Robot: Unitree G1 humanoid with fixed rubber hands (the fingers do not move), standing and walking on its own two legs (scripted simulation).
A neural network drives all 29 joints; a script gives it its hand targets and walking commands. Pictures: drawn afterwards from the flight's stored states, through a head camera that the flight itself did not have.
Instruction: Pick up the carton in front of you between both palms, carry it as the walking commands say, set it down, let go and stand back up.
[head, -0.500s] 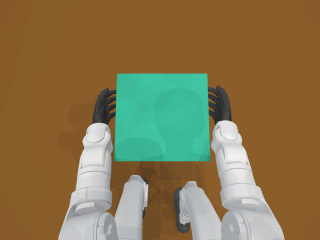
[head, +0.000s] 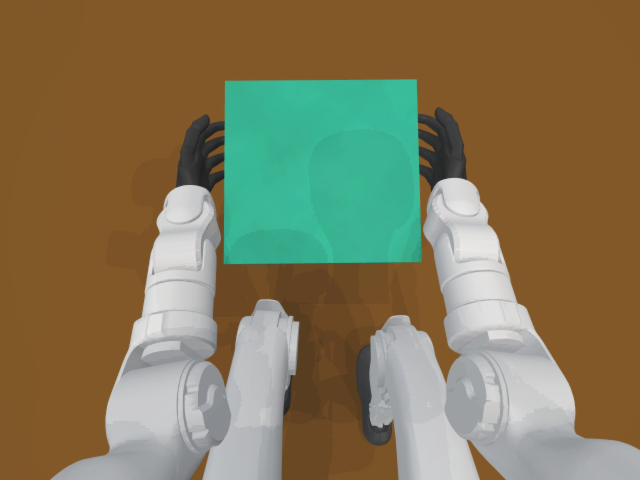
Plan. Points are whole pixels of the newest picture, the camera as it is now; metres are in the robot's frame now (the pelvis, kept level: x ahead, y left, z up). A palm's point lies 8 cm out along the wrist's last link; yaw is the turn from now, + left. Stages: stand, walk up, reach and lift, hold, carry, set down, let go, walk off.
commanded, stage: set down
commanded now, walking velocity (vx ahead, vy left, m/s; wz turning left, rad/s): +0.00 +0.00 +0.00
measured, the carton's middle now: (321, 191) +0.45 +0.05 -0.17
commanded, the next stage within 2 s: none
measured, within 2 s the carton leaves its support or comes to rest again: rests again in 1.14 s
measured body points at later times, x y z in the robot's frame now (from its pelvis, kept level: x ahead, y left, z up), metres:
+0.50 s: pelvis -0.02 +0.00 -0.11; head +0.31 +0.04 +0.19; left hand +0.47 +0.23 -0.26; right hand +0.51 -0.07 -0.26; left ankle +0.11 +0.11 -0.50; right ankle +0.07 -0.11 -0.50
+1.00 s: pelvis -0.03 +0.00 -0.16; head +0.31 +0.04 +0.12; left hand +0.48 +0.23 -0.32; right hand +0.51 -0.07 -0.32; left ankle +0.11 +0.11 -0.50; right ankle +0.07 -0.11 -0.50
